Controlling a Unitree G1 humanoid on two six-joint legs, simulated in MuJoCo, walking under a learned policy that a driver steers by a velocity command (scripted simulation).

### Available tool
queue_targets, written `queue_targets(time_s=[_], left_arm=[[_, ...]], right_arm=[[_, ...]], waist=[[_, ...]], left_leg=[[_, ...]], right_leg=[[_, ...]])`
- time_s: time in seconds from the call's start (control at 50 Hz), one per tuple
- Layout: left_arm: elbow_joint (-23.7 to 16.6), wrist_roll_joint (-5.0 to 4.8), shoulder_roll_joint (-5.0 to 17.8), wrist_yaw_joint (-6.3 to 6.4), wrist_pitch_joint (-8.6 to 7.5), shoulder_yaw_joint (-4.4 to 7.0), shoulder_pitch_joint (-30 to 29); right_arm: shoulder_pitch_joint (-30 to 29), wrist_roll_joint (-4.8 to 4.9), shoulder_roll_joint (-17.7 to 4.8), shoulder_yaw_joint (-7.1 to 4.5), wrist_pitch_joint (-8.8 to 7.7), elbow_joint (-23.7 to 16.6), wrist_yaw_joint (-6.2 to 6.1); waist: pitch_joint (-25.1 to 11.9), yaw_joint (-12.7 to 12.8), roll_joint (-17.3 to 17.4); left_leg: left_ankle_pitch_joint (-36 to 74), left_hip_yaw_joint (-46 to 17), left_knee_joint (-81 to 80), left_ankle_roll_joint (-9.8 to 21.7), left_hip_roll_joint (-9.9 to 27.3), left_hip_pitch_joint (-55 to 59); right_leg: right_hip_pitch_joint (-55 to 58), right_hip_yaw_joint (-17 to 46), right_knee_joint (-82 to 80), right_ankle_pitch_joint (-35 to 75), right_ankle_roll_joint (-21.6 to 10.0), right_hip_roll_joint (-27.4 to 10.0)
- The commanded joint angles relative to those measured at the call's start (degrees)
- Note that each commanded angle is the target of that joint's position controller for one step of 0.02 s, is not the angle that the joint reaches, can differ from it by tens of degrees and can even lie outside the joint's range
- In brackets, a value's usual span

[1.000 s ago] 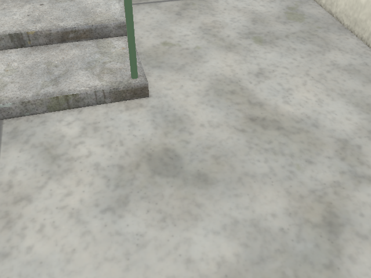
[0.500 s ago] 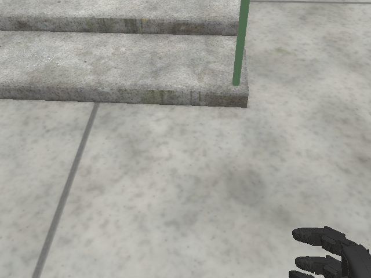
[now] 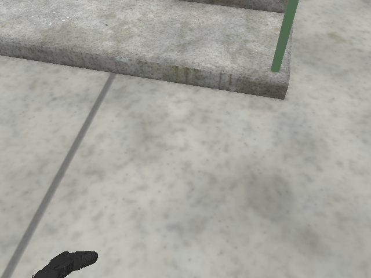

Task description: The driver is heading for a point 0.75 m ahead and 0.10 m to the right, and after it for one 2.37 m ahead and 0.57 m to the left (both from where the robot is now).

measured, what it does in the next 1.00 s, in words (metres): walks ahead: right foot, then left foot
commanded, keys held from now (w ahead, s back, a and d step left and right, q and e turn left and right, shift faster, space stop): no key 0.10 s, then w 0.90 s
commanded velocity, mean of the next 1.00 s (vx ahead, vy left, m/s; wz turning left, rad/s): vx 0.35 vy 0.00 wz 0.13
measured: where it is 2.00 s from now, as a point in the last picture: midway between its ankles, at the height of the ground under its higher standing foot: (185, 195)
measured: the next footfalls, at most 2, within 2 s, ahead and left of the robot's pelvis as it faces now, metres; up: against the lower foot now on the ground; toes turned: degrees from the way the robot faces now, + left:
right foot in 0.06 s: +0.11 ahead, -0.17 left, +0.00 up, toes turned +9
left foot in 0.38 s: +0.06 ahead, +0.09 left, +0.00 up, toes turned +4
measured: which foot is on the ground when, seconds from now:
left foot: down 0.00-0.06, up 0.08-0.36, down 0.38-0.80, up 0.82-1.00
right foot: up 0.00-0.04, down 0.06-0.38, up 0.40-0.76, down 0.78-1.00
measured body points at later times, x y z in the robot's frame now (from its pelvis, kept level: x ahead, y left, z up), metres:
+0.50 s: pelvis +0.07 -0.01 +0.02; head +0.07 +0.00 +0.47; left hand +0.16 +0.27 -0.09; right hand +0.17 -0.26 -0.10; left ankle +0.02 +0.09 -0.72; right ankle +0.09 -0.15 -0.66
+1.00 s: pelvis +0.28 -0.07 +0.02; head +0.30 -0.08 +0.47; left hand +0.35 +0.20 -0.08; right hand +0.41 -0.33 -0.10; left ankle +0.29 +0.10 -0.64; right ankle +0.30 -0.15 -0.72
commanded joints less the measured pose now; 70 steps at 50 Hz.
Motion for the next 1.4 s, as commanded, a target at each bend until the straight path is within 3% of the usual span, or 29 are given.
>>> queue_targets(time_s=[0.02, 0.06, 0.08, 0.1, 0.12, 0.16, 0.24, 0.34, 0.38, 0.4, 0.42, 0.44, 0.52, 0.62, 0.72, 0.76, 0.78, 0.8, 0.82, 0.86, 0.9, 0.98, 1.2, 1.28, 1.32, 1.34, 1.36, 1.38, 1.4], left_arm=[[-4.1, -0.46, 5.4, -0.83, -1.44, 2.24, 0.1], [-2.6, 0.81, 7.2, -1.61, -2.27, 3.28, 4.4], [-3.0, 2.27, 12.9, -1.42, -1.80, 4.69, 4.6], [-2.1, 2.95, 12.2, -1.58, -1.58, 5.29, 7.6], [-2.6, 1.81, 10.5, -1.52, -1.61, 5.00, 7.4], [-2.2, -0.25, 7.9, -1.96, -0.94, 4.34, 3.9], [-0.8, -0.53, 10.6, -2.54, -0.26, 5.18, 5.4], [1.4, -1.54, 11.5, -2.25, -0.64, 5.62, 10.0], [0.6, -0.70, 6.3, -2.42, -1.30, 4.04, 7.9], [-2.5, -1.12, 3.0, -2.67, -2.61, 2.98, 5.7], [-4.3, -2.33, 8.2, -2.30, -3.76, 4.17, 1.5], [-3.8, -3.13, 10.1, -2.42, -4.23, 4.96, 2.7], [-1.5, -0.33, 7.8, -3.13, -4.94, 4.51, 6.3], [-3.1, -1.13, 4.3, -4.56, -4.87, 2.46, 0.2], [-4.5, -2.03, 7.2, -5.27, -4.79, 3.16, -1.5], [-3.3, -1.72, 8.9, -5.12, -4.78, 4.21, 4.3], [-1.0, -1.51, 11.1, -4.69, -4.81, 5.49, 12.6], [0.5, -0.75, 15.6, -4.15, -4.74, 6.52, 23.1], [1.5, -0.29, 19.0, -4.89, -4.77, 6.91, 25.8], [1.3, -1.15, 12.1, -5.16, -4.98, 4.86, 20.4], [0.7, -0.45, 10.2, -5.32, -4.92, 4.20, 13.4], [2.7, -0.61, 8.8, -4.91, -6.07, 3.88, 11.5], [9.7, -1.84, 12.6, -3.36, -4.66, 4.95, 18.8], [11.5, -2.22, 13.5, -3.01, -3.41, 5.42, 18.8], [11.5, -1.97, 12.9, -2.85, -2.78, 4.91, 17.3], [10.2, -0.94, 9.8, -2.80, -2.83, 3.51, 17.2], [9.2, -1.34, 3.0, -3.20, -3.91, 1.54, 24.7], [10.4, -2.70, 8.9, -3.09, -4.72, 2.83, 21.8], [8.6, -3.78, 12.1, -3.08, -5.01, 3.85, 16.4]], right_arm=[[0.4, -0.48, -5.3, -1.63, 0.47, -5.1, -0.13], [1.8, -0.25, -1.8, -0.77, 0.31, -5.3, 0.26], [5.5, -0.53, -0.6, -0.44, -0.24, -6.1, 0.54], [2.4, -0.94, -4.6, -1.46, -1.45, -7.1, 1.06], [1.3, -1.12, -8.2, -2.58, -1.82, -6.3, 1.45], [0.6, -1.22, -6.2, -2.21, -0.40, -4.7, 1.65], [-3.6, -0.71, -0.8, 0.06, -1.44, -5.2, 3.59], [-1.6, -0.23, -1.7, -0.51, -3.97, -3.3, 3.88], [7.4, -0.39, -3.8, -1.19, -4.45, -1.1, 3.34], [11.5, -1.43, -10.3, -2.79, -4.31, 0.3, 3.32], [12.2, -2.41, -10.7, -3.01, -5.00, 0.1, 3.52], [9.4, -2.15, -8.1, -2.08, -5.64, -0.1, 3.29], [4.1, -1.03, -4.1, -0.30, -5.66, 0.1, 2.94], [6.8, -0.36, -6.1, -0.71, -5.29, 3.0, 2.43], [8.2, 0.72, -8.3, -1.55, -5.71, 5.3, 3.19], [7.4, 0.62, -8.6, -1.64, -5.34, 5.9, 3.40], [7.9, 0.30, -6.8, -1.04, -5.34, 6.1, 3.46], [8.0, -1.39, -3.1, 0.38, -5.65, 4.4, 3.45], [13.4, -0.35, 0.6, 1.53, -7.08, 3.6, 3.78], [4.6, 1.24, -7.2, -0.47, -8.15, 3.0, 4.00], [1.0, -0.54, -5.4, -0.36, -7.69, 2.4, 3.60], [2.8, -0.50, -2.9, -0.30, -5.66, 2.9, 3.24], [-16.0, -0.35, -1.4, 0.77, -7.13, -2.3, 5.03], [-15.7, -0.27, -3.4, 0.28, -7.86, -3.1, 5.94], [-3.3, -0.61, -7.1, -1.76, -8.26, 0.6, 5.36], [7.9, -1.47, -11.7, -3.08, -8.38, 2.7, 4.71], [11.9, -1.74, -16.0, -4.08, -8.07, 4.0, 4.65], [12.0, -1.14, -9.9, -2.59, -7.99, 3.6, 4.59], [8.0, -1.04, -7.2, -1.68, -7.97, 3.2, 4.32]], waist=[[-6.3, 1.5, 10.7], [-7.3, 2.8, 7.6], [-8.7, -0.2, -10.0], [-10.3, 2.4, -18.2], [-10.5, 3.1, -11.1], [-6.7, 1.9, -4.9], [-1.9, 3.3, -10.0], [-2.4, 2.4, -10.4], [-5.3, -1.5, -4.3], [-4.8, -1.9, 12.5], [0.1, -4.1, 12.9], [3.4, -1.9, 11.1], [2.5, 1.3, 6.5], [2.4, -0.9, 6.9], [3.7, -0.8, 7.2], [1.2, 3.0, 6.7], [-3.7, 6.7, 4.7], [-13.4, 10.2, -4.8], [-20.4, 7.3, -21.4], [-8.0, 8.0, -8.8], [-2.0, 4.6, -2.4], [-1.4, 1.2, -4.4], [4.5, 7.0, -2.6], [3.5, 5.5, -3.6], [-4.1, -1.0, -3.2], [-13.4, -5.2, 1.6], [-21.3, -1.7, 17.6], [-21.2, -4.5, 13.7], [-12.7, -4.2, 10.9]], left_leg=[[-0.8, -18.3, -7.1, 6.6, 14.8, 7.7], [-3.6, -14.8, 0.4, 2.5, 10.7, 2.4], [-20.8, -4.2, 12.9, -2.3, 2.7, -8.1], [-29.3, -0.6, 26.1, -6.1, 2.8, -14.0], [-25.3, -2.7, 34.2, -7.4, 5.1, -14.7], [-17.0, 1.0, 34.1, -8.3, 8.1, -14.2], [-13.9, 10.5, 17.1, -7.1, 8.8, -2.1], [-7.3, 11.6, -7.2, -2.4, 8.8, 13.2], [-12.1, 1.1, -10.5, 0.6, 16.9, 28.9], [-28.1, -18.9, -17.3, 7.0, 28.9, 33.1], [-33.6, -29.6, -21.9, 12.5, 34.4, 27.4], [-33.2, -27.5, -22.0, 12.3, 32.9, 26.9], [-10.3, -11.1, -22.4, 8.2, 25.3, 22.2], [2.5, 0.1, -22.1, 6.4, 22.1, 16.5], [0.9, -1.6, -19.6, 5.4, 26.1, 19.1], [13.0, 0.1, -12.1, 4.0, 24.8, 19.5], [20.3, 3.5, -0.6, 2.3, 21.6, 16.6], [7.3, 7.4, 20.5, -0.5, 17.2, 5.2], [-22.5, 5.1, 37.5, -3.3, 8.5, -13.3], [-15.9, 2.5, 43.8, -1.8, 14.3, -22.9], [-7.1, 4.0, 37.5, -2.1, 18.6, -18.0], [-0.9, 4.4, 30.8, -3.8, 19.8, -13.1], [15.3, 7.0, 0.7, -5.0, 17.0, -12.3], [6.3, 8.0, -3.4, -2.1, 15.4, -7.8], [5.3, 10.7, -5.7, 0.4, 12.3, 10.9], [6.5, 1.0, -3.3, 4.2, 21.9, 29.7], [-5.1, -25.4, -8.4, 12.7, 36.0, 49.7], [-13.1, -30.7, -13.8, 11.7, 35.4, 48.1], [-12.8, -21.4, -14.9, 8.6, 33.7, 41.1]], right_leg=[[8.3, -4.6, -11.1, -1.5, -2.4, 2.8], [22.9, -1.9, -23.1, 11.5, -7.1, -2.5], [31.4, 11.1, -22.8, 29.3, -15.8, -15.5], [30.3, 23.8, -26.7, 32.9, -24.9, -23.3], [29.3, 22.3, -26.3, 22.5, -24.7, -21.4], [25.3, 11.8, -27.8, -0.8, -17.8, -12.8], [13.7, 4.8, -33.3, -11.9, -15.7, -7.2], [12.5, 5.1, -30.0, -16.4, -16.2, -8.2], [0.4, -0.3, -16.4, -16.9, -11.2, -3.6], [-13.3, -12.0, -0.5, -13.9, -7.4, 3.3], [-19.0, -7.7, 9.3, -15.8, -7.4, -0.5], [-22.7, -6.1, 14.5, -11.5, -7.7, -2.2], [-18.4, -8.1, 15.8, 2.4, -6.6, -4.9], [-4.4, -11.4, -3.9, 12.0, -5.6, -2.7], [3.4, -11.3, -13.6, 8.5, -8.8, -1.3], [12.6, -13.6, -16.1, 5.8, -11.2, 1.1], [24.2, -13.7, -16.2, 6.0, -13.0, 1.5], [41.3, 0.4, -16.2, 7.2, -17.0, -10.3], [54.4, 29.6, -28.0, -10.3, -24.9, -20.5], [44.9, 23.3, -31.7, -14.3, -21.2, -18.4], [31.6, 12.0, -33.8, -2.0, -20.2, -13.7], [25.5, 2.6, -38.5, 8.4, -20.5, -10.6], [31.3, -5.8, -38.6, 11.4, -18.6, -11.1], [36.9, -4.3, -32.7, 19.8, -17.3, -13.3], [33.8, -6.6, -18.2, 34.2, -15.1, -9.0], [22.4, -8.9, -0.9, 22.9, -12.8, -5.4], [-1.2, -10.3, 19.6, -14.1, -8.7, 4.9], [-7.0, -2.4, 26.9, -19.2, -9.1, 3.3], [-10.5, -3.0, 28.2, -14.4, -9.7, 0.5]])
Keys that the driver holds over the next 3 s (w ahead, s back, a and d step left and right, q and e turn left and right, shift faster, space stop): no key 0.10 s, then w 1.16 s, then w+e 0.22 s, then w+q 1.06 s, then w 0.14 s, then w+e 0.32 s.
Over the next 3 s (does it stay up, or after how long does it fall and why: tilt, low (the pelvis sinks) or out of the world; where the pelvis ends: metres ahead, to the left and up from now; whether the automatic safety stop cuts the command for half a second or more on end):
stays up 1.29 0.22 -0.01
